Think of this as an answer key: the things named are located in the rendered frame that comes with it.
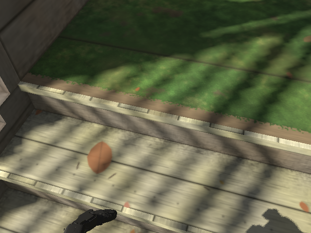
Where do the stairs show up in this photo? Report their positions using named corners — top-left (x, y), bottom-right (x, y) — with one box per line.
top-left (0, 92), bottom-right (311, 233)

